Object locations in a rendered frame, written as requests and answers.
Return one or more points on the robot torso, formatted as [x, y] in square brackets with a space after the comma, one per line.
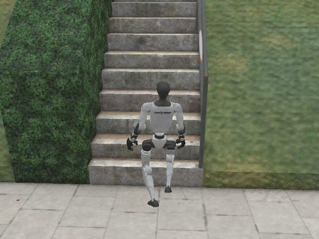
[160, 120]

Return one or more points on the robot left upper arm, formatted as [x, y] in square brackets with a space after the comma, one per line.
[143, 115]

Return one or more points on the left robot forearm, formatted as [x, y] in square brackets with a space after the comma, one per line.
[135, 134]

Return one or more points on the left robot hand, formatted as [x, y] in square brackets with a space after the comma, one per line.
[129, 144]

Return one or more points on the right robot forearm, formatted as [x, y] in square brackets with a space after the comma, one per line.
[181, 134]

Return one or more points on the robot left thigh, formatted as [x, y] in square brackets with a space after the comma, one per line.
[145, 155]

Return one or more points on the right robot hand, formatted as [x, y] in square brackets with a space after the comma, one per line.
[182, 143]

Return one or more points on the robot right upper arm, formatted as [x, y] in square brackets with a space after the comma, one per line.
[179, 116]

